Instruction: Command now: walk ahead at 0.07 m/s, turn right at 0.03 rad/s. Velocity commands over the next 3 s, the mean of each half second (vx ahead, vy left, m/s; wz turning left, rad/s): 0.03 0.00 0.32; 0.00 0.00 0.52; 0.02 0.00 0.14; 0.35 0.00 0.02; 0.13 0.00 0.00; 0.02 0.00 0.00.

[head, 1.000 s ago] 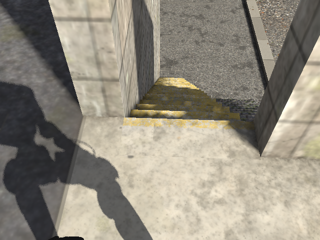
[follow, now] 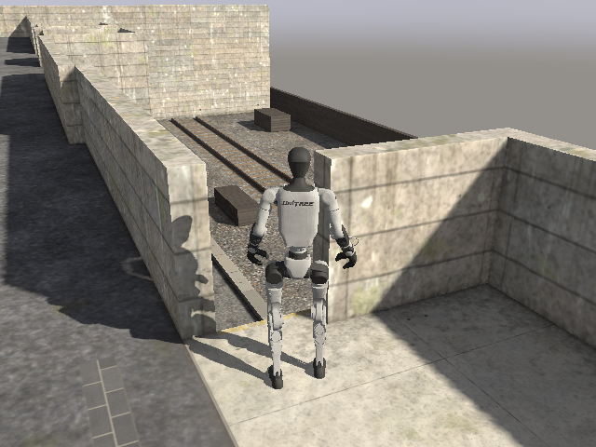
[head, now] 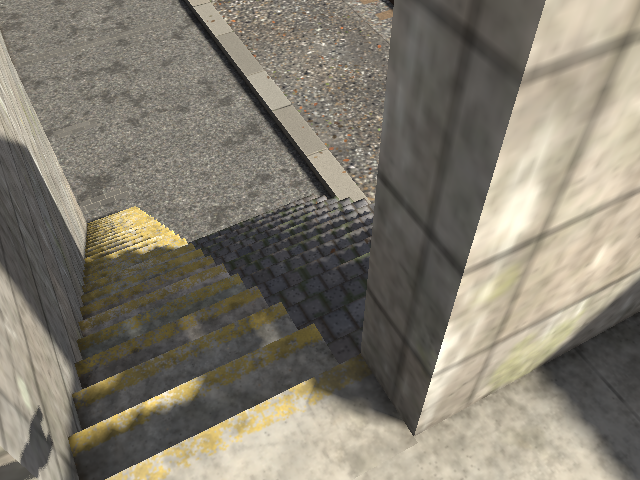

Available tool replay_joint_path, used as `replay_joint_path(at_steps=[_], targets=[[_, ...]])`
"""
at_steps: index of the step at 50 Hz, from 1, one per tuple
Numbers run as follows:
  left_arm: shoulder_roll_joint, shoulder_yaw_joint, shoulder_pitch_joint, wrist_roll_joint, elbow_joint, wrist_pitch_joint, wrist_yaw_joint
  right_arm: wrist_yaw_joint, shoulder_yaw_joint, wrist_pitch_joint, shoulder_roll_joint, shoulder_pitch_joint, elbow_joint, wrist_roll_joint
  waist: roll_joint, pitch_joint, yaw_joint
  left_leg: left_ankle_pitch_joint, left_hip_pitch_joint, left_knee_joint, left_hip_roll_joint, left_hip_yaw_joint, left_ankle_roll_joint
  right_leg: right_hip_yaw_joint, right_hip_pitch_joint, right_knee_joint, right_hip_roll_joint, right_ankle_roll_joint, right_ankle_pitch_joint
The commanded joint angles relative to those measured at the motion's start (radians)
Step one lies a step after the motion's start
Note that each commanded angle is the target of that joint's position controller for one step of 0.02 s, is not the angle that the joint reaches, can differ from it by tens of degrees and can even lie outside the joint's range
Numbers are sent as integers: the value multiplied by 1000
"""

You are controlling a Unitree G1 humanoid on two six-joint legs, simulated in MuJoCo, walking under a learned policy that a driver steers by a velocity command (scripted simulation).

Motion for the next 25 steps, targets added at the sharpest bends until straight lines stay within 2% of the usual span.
replay_joint_path(at_steps=[1, 2, 3, 4, 5, 6, 7, 8, 9, 10, 11, 12, 13, 14, 15, 16, 17, 18, 19, 20, 21, 22, 23, 24, 25], targets=[[111, 15, 9, -34, -117, -23, -6, 35, 24, -15, 9, 198, -13, 7, -114, -373, -6, 51, -208, 93, 55, -99, -74, 303, 597, 18, -276, -299, 813], [112, 25, 53, -19, -89, -7, -4, 28, 2, -6, -44, 110, -11, 9, -52, -251, 45, -51, -213, 112, 56, -108, -102, 295, 474, 23, -266, -247, 726], [144, 34, 27, -16, -75, 1, -8, 23, 0, 5, -48, 56, -28, 12, -37, -198, 32, -21, -173, 121, 62, -103, -107, 219, 357, 30, -215, -174, 584], [140, 33, -18, -17, -96, 7, -12, 20, 0, 9, -54, 54, -31, 19, -30, -181, 21, 36, -152, 113, 66, -112, -97, 171, 299, 43, -176, -132, 488], [162, 42, -24, -13, -107, 9, -8, 11, 0, 9, -75, 41, -45, 15, -44, -154, 34, 82, -169, 120, 56, -114, -73, 149, 278, 43, -159, -128, 451], [198, 62, 4, -5, -113, 9, 8, -2, -9, 6, -108, 26, -59, 3, -52, -154, 61, 119, -201, 144, 41, -107, -43, 147, 294, 27, -162, -156, 420], [231, 82, 39, -1, -113, 6, 27, -12, -11, -2, -117, 20, -68, -3, -61, -171, 79, 136, -220, 176, 36, -112, -17, 166, 319, 5, -187, -200, 392], [235, 94, 80, 0, -108, 1, 47, -17, -6, -7, -106, 7, -73, -3, -71, -174, 99, 110, -259, 215, 33, -123, -4, 211, 348, -27, -236, -249, 363], [237, 98, 120, 1, -92, 4, 56, -17, 3, -11, -81, 16, -69, -8, -90, -155, 96, 10, -286, 238, 35, -128, -10, 278, 342, -81, -310, -299, 344], [223, 104, 139, 1, -87, 2, 73, -21, 9, -9, -70, 23, -60, -2, -96, -128, 103, -56, -298, 284, 33, -128, -13, 303, 337, -114, -356, -327, 333], [212, 108, 151, 4, -78, 0, 89, -26, 12, -7, -60, 25, -52, -10, -130, -109, 110, -166, -304, 346, 34, -129, -18, 302, 316, -145, -384, -331, 315], [214, 117, 139, 5, -70, -9, 115, -30, 11, -5, -65, 28, -44, -26, -165, -96, 113, -292, -295, 409, 36, -128, -19, 287, 281, -184, -389, -311, 245], [207, 122, 94, 11, -71, -15, 137, -28, 18, -2, -51, 29, -33, -37, -139, -51, 99, -314, -272, 401, 51, -127, -18, 231, 218, -231, -364, -264, 139], [216, 129, 24, 6, -85, -13, 140, -25, 19, -3, -45, 101, 1, -30, -105, -49, 49, -205, -185, 300, 44, -109, -14, 179, 143, -253, -323, -227, 49], [225, 128, -55, 11, -90, -9, 138, -9, 15, -4, -39, 125, 26, -16, -68, -39, 22, -12, -110, 177, 2, -76, -1, 111, 101, -232, -277, -177, -39], [215, 124, -99, 29, -88, -2, 130, 5, 6, -8, -44, 124, 43, 0, -58, -46, 13, 131, -33, 86, -42, -61, 25, 67, 68, -212, -258, -143, -89], [190, 117, -89, 44, -72, 4, 124, 13, -8, -13, -63, 133, 40, 6, -56, -71, 8, 204, 51, 36, -66, -76, 71, 24, 40, -166, -238, -105, -170], [119, 100, -50, 50, -73, 12, 120, 13, -39, -19, -135, 186, 37, -4, 32, -114, -4, 443, 183, -16, 29, -208, 173, -76, -31, -3, -155, -23, -271], [30, 72, -26, 39, -145, 13, 126, 3, -78, -38, -295, 218, -8, 1, 228, -146, 13, 875, 260, -103, 341, -609, 428, -145, -166, 285, 23, 99, -512], [41, 62, -39, 27, -114, 18, 125, 9, -74, -57, -277, 215, 8, -40, 114, -82, -10, 765, 229, -161, 378, -644, 463, 21, -260, 358, 53, 110, -536], [101, 81, -53, 17, -102, 34, 130, 13, -70, -64, -225, 166, 13, -41, 128, -49, 6, 582, 187, -175, 306, -553, 378, 64, -270, 421, 25, 99, -458], [164, 105, -19, 35, -85, 42, 141, 20, -56, -58, -175, 98, 5, -18, 149, -47, 47, 502, 152, -176, 259, -511, 329, 71, -268, 482, 23, 91, -405], [184, 114, 26, 65, -53, 43, 145, 25, -46, -47, -155, 50, -22, -4, 149, -80, 81, 559, 133, -158, 256, -498, 302, 89, -238, 517, 19, 91, -383], [166, 104, 62, 84, -42, 47, 141, 30, -45, -32, -154, 26, -41, 0, 127, -81, 107, 598, 73, -163, 255, -485, 291, 101, -187, 521, 13, 91, -351], [162, 102, 87, 70, -21, 50, 137, 29, -40, -20, -136, 14, -52, -15, 105, -94, 113, 559, 59, -169, 243, -472, 284, 102, -162, 491, 15, 100, -277]])
Next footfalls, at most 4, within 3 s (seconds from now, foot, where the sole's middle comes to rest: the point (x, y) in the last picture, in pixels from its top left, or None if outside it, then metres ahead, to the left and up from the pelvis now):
0.94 right None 0.12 -0.07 -0.77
1.22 left None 0.00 0.13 -0.77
1.72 left None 0.05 0.17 -0.77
2.14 right None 0.45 0.17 -0.77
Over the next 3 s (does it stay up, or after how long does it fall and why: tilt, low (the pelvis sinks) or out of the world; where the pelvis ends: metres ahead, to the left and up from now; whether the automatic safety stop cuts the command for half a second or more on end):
stays up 0.32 0.23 -0.01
